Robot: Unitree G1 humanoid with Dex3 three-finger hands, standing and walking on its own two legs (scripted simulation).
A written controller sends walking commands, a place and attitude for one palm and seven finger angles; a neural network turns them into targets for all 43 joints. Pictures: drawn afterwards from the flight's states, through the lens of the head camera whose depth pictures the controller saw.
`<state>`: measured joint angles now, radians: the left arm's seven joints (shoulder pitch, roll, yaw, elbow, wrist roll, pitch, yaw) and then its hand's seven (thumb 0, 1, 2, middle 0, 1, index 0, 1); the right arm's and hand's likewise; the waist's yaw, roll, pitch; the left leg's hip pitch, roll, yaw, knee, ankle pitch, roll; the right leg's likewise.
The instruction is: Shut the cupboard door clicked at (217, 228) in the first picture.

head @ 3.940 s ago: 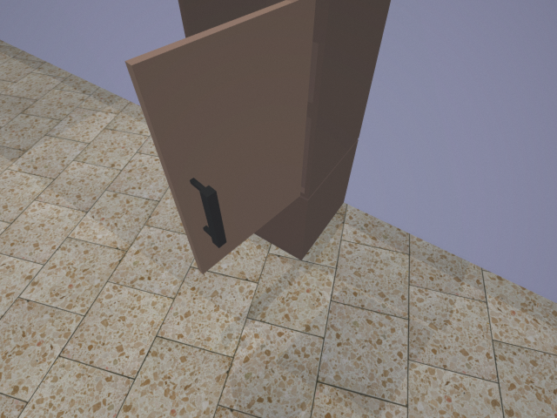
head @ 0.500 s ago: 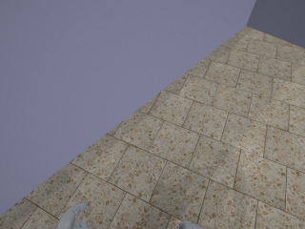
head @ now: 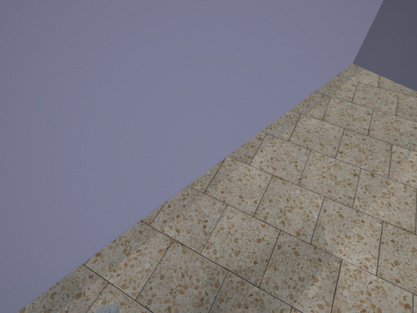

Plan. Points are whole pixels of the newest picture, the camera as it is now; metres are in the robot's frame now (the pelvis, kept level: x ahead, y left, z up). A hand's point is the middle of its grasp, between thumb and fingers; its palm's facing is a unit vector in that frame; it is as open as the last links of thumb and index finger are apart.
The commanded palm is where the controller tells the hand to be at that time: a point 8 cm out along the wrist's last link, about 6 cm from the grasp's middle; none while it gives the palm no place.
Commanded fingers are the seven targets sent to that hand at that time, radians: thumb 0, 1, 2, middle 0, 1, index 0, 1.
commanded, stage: turn to face it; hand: left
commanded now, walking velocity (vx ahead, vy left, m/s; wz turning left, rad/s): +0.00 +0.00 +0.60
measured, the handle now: out of the picture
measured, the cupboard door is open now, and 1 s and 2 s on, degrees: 80 80 80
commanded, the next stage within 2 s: none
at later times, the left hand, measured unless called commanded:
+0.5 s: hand out of the picture +0.11 +0.21 -0.16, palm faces +0.32 -0.90 -0.29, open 7.4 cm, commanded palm none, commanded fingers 0.00 0.90 0.90 -0.20 -0.30 -0.20 -0.30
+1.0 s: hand out of the picture +0.05 +0.12 -0.17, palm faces +0.62 -0.74 -0.25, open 7.4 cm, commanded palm none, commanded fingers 0.00 0.90 0.90 -0.20 -0.30 -0.20 -0.30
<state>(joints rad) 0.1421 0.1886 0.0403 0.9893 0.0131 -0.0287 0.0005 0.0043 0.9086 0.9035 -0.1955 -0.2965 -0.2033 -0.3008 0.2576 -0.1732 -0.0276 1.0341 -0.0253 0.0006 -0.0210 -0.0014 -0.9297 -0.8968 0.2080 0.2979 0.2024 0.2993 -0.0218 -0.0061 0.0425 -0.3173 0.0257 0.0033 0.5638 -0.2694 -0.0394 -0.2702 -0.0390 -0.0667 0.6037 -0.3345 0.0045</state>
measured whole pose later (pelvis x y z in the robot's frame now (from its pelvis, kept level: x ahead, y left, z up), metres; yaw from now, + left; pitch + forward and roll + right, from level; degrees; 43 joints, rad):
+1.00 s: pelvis +0.13 -0.09 +0.00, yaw +39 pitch +1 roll +1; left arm 0.19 0.24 0.06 0.91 0.02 0.06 0.02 0.01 0.90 0.90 -0.20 -0.30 -0.21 -0.30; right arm 0.10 -0.23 -0.05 0.88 -0.03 0.04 0.01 0.00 -0.90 -0.90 0.20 0.30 0.20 0.30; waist 0.00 -0.05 0.12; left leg -0.33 0.00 0.04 0.61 -0.29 0.01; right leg -0.44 -0.11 -0.08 1.05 -0.53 0.07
